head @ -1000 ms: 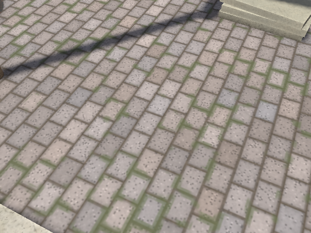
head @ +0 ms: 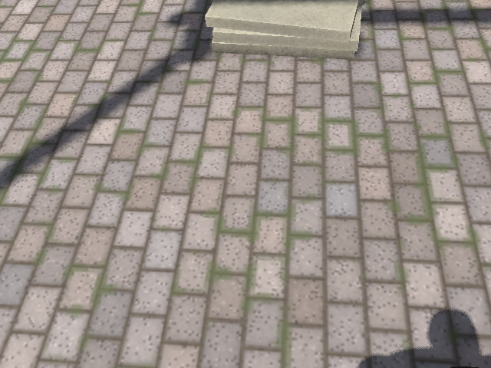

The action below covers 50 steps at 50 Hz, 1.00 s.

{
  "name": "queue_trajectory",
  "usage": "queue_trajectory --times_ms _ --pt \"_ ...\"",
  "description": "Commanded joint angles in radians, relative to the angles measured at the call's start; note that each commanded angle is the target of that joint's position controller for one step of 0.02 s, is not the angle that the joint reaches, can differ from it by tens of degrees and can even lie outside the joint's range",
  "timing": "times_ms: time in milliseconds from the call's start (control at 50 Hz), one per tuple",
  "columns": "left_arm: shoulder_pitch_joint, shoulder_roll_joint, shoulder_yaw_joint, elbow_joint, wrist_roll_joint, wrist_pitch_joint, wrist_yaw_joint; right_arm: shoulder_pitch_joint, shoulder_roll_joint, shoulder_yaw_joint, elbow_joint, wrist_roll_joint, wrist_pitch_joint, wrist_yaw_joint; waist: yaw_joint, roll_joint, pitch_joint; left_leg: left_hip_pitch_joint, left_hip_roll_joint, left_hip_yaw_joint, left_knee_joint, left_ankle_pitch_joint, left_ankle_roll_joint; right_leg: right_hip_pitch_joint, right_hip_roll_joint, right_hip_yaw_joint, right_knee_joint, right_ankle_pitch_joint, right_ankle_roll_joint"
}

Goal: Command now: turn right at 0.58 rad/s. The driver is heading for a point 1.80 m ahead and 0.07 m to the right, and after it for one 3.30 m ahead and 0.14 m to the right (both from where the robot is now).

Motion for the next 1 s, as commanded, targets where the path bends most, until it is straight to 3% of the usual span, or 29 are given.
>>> queue_trajectory --times_ms 20,80,140,180,220,240,260,280,300,340,380,440,480,520,540,560,580,600,660,700,740,760,820,940,1000 --pt "-0.006 0.170 0.047 -0.096 -0.002 0.013 0.024 -0.036 -0.047 -0.004 -0.093 0.003 -0.012 0.008 -0.009 -0.133 -0.177 -0.058 -0.003 -0.020 -0.196 0.042 -0.019 0.307 -0.234 0.327 -0.136 0.070 -0.122" --pt "-0.029 0.177 0.056 -0.123 -0.001 0.031 0.022 -0.043 -0.037 0.000 -0.087 0.013 -0.019 0.027 0.000 -0.179 -0.128 0.091 -0.028 0.006 -0.428 0.028 -0.008 0.213 -0.200 0.340 -0.177 -0.120 -0.103" --pt "-0.030 0.188 0.063 -0.142 0.007 0.046 0.009 -0.016 -0.067 -0.008 -0.067 0.023 -0.034 0.049 0.015 -0.223 -0.107 0.238 -0.052 0.016 -0.590 0.013 0.008 0.173 -0.200 0.390 -0.190 -0.164 -0.107" --pt "-0.043 0.177 0.060 -0.148 0.001 0.052 0.003 0.028 -0.076 -0.012 -0.049 0.023 -0.044 0.062 0.004 -0.220 -0.105 0.344 -0.038 0.024 -0.724 0.065 0.031 0.168 -0.202 0.411 -0.169 -0.169 -0.099" --pt "-0.023 0.151 0.051 -0.142 -0.007 0.049 -0.001 0.079 -0.091 -0.024 -0.032 0.010 -0.048 0.069 -0.024 -0.186 -0.100 0.543 0.009 0.034 -0.886 0.163 0.066 0.071 -0.159 0.392 -0.121 -0.227 -0.062" --pt "0.006 0.108 0.039 -0.139 0.004 0.044 -0.005 0.122 -0.134 -0.032 -0.039 -0.009 -0.048 0.070 -0.029 -0.069 -0.130 0.680 0.170 -0.109 -0.928 0.185 0.123 -0.042 -0.095 0.316 0.040 -0.355 -0.016" --pt "0.003 0.092 0.038 -0.170 -0.003 0.028 -0.004 0.149 -0.217 -0.046 -0.045 -0.035 -0.042 0.069 -0.019 0.197 -0.105 0.713 0.382 -0.356 -0.970 0.397 0.268 -0.226 0.085 0.111 0.296 -0.511 0.055" --pt "-0.070 0.181 0.068 -0.192 0.015 0.003 -0.006 0.153 -0.210 -0.052 -0.045 -0.049 -0.048 0.072 -0.056 0.220 -0.082 0.614 0.461 -0.512 -1.023 0.314 0.384 -0.308 0.062 0.100 0.544 -0.532 0.111" --pt "-0.073 0.217 0.082 -0.175 0.011 -0.001 -0.009 0.091 -0.178 -0.041 -0.063 -0.036 -0.048 0.066 -0.036 0.158 -0.055 0.577 0.401 -0.419 -1.022 0.219 0.360 -0.314 0.039 0.111 0.686 -0.448 0.122" --pt "-0.010 0.178 0.074 -0.118 0.008 0.024 -0.004 0.006 -0.103 -0.011 -0.078 -0.001 -0.038 0.060 0.000 0.117 -0.027 0.508 0.260 -0.234 -1.012 0.146 0.259 -0.269 0.036 0.073 0.802 -0.315 0.148" --pt "0.026 0.129 0.059 -0.100 0.006 0.033 -0.009 -0.007 -0.065 0.014 -0.078 -0.001 -0.030 0.058 0.015 0.111 -0.025 0.423 0.194 -0.129 -1.017 0.187 0.251 -0.172 0.037 0.025 0.867 -0.231 0.174" --pt "-0.028 0.101 0.040 -0.120 -0.001 0.028 -0.007 0.040 -0.053 0.024 -0.068 -0.008 -0.025 0.051 -0.015 0.140 -0.027 0.477 0.175 -0.091 -1.011 0.167 0.269 -0.152 -0.014 -0.004 0.695 -0.186 0.195" --pt "-0.060 0.069 0.022 -0.128 0.007 0.024 -0.010 0.067 -0.075 0.019 -0.059 -0.004 -0.020 0.045 -0.034 0.165 -0.049 0.520 0.175 -0.090 -1.000 0.128 0.264 -0.072 -0.082 -0.050 0.443 -0.190 0.195" --pt "-0.068 0.060 0.015 -0.122 0.000 0.019 -0.019 0.111 -0.111 0.009 -0.048 -0.004 -0.013 0.047 -0.066 0.202 -0.047 0.485 0.188 -0.110 -0.999 0.075 0.276 0.066 -0.089 -0.106 0.262 -0.272 0.183" --pt "-0.049 0.093 0.026 -0.104 -0.001 0.016 -0.021 0.131 -0.109 0.011 -0.048 -0.006 -0.013 0.050 -0.070 0.170 -0.037 0.456 0.185 -0.115 -1.007 0.039 0.272 0.103 -0.089 -0.105 0.228 -0.256 0.178" --pt "0.004 0.120 0.041 -0.059 0.006 0.012 -0.022 0.105 -0.084 0.022 -0.057 -0.007 -0.016 0.053 -0.038 0.053 -0.019 0.414 0.166 -0.048 -1.020 -0.016 0.230 0.096 -0.092 -0.082 0.278 -0.219 0.189" --pt "0.001 0.085 0.036 -0.040 0.007 0.005 -0.023 0.084 -0.079 0.024 -0.059 -0.004 -0.023 0.058 -0.031 0.032 0.019 0.401 0.155 -0.032 -1.018 -0.036 0.202 0.100 -0.087 -0.095 0.254 -0.188 0.190" --pt "-0.009 0.051 0.027 -0.025 0.010 -0.002 -0.021 0.078 -0.063 0.029 -0.051 -0.002 -0.027 0.064 -0.030 0.027 0.045 0.397 0.143 -0.011 -1.017 -0.033 0.188 0.102 -0.093 -0.104 0.218 -0.149 0.184" --pt "-0.018 0.028 0.027 -0.001 0.006 -0.024 -0.016 0.129 -0.036 0.036 -0.008 -0.006 -0.029 0.071 -0.029 0.055 0.067 0.428 0.130 0.021 -1.011 0.032 0.184 0.117 -0.098 -0.113 0.172 -0.098 0.180" --pt "-0.003 0.020 0.029 0.024 0.003 -0.035 -0.013 0.166 -0.039 0.032 0.018 0.001 -0.027 0.072 -0.030 0.065 0.066 0.454 0.127 0.016 -1.035 -0.116 0.179 0.120 -0.085 -0.143 0.146 -0.098 0.180" --pt "-0.027 0.049 0.040 0.028 -0.010 -0.049 -0.011 0.207 -0.113 0.004 0.034 0.015 -0.020 0.068 -0.060 0.102 0.110 0.505 0.163 -0.049 -1.080 -0.237 0.208 0.023 -0.062 -0.185 0.212 -0.198 0.168" --pt "-0.046 0.057 0.044 0.022 -0.019 -0.058 -0.012 0.223 -0.133 -0.006 0.041 0.019 -0.020 0.064 -0.074 0.108 0.129 0.540 0.190 -0.090 -1.100 -0.251 0.230 -0.035 -0.069 -0.182 0.238 -0.250 0.153" --pt "-0.073 0.036 0.042 0.019 -0.031 -0.089 -0.023 0.259 -0.124 -0.014 0.074 0.032 -0.033 0.053 -0.094 0.109 0.125 0.641 0.224 -0.139 -1.117 -0.209 0.265 -0.099 -0.095 -0.171 0.203 -0.279 0.109" --pt "-0.144 0.026 0.042 0.019 -0.042 -0.137 -0.042 0.343 -0.115 -0.022 0.144 0.038 -0.044 0.058 -0.112 0.082 0.107 0.782 0.179 -0.102 -1.083 -0.028 0.262 -0.093 -0.071 -0.198 0.018 -0.280 0.073" --pt "-0.196 0.025 0.038 0.009 -0.038 -0.153 -0.058 0.404 -0.121 -0.026 0.178 0.043 -0.038 0.054 -0.109 0.091 0.091 0.875 0.162 -0.080 -0.996 0.211 0.243 -0.108 -0.049 -0.219 -0.104 -0.277 0.058"
Velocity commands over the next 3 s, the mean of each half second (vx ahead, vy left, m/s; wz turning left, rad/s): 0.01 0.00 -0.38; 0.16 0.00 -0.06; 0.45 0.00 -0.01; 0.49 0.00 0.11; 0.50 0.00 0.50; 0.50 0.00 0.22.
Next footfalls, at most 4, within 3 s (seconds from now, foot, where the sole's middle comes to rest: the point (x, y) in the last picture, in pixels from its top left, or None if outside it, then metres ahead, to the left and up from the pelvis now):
0.24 left None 0.08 0.15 -0.77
0.52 right None -0.01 -0.11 -0.73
1.34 left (291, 352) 0.48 -0.02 -0.77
1.82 right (396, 306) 0.60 -0.31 -0.77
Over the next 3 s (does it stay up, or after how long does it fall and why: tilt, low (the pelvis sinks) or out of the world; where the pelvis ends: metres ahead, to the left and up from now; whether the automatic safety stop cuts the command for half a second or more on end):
stays up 1.15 -0.17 0.00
